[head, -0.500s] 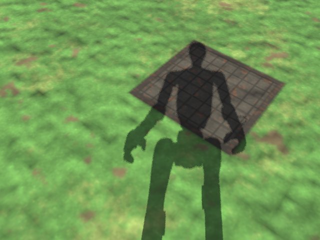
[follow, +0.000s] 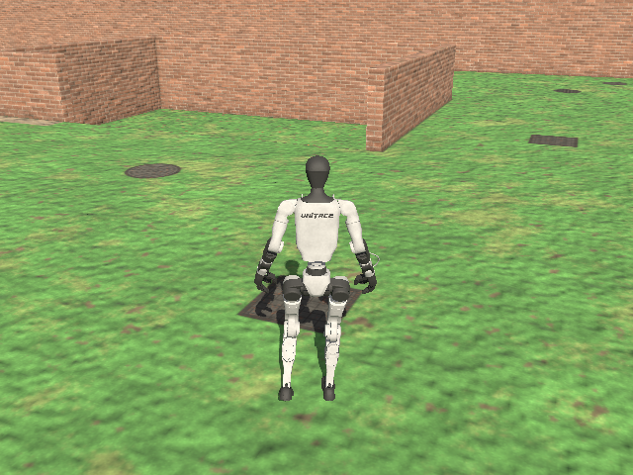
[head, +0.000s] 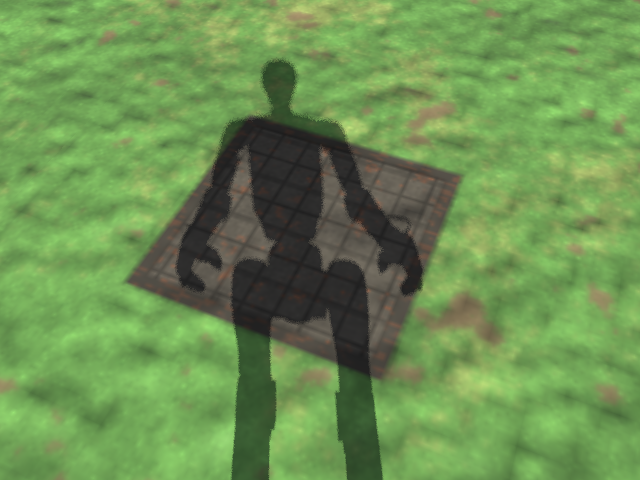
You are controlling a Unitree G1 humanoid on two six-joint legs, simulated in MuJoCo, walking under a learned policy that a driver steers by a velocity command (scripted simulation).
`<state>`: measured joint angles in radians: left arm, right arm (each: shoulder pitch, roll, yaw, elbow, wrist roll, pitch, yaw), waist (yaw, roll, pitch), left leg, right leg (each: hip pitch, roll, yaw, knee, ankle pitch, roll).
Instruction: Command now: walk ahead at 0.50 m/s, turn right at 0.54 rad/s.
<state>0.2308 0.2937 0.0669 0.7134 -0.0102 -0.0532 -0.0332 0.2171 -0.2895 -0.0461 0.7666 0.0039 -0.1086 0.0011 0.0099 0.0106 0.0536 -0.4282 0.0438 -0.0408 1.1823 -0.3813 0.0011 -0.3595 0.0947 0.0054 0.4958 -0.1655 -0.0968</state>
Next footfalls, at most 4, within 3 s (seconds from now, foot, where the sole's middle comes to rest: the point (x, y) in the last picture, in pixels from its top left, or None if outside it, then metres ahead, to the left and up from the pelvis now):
0.30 left None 0.35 0.13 -0.77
0.72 right None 0.34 -0.09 -0.77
1.16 left None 0.23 0.15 -0.77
1.62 right None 0.37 -0.02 -0.77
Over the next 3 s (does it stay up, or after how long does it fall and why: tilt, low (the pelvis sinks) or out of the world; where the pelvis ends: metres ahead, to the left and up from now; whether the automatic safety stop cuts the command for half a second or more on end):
stays up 0.23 0.07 0.00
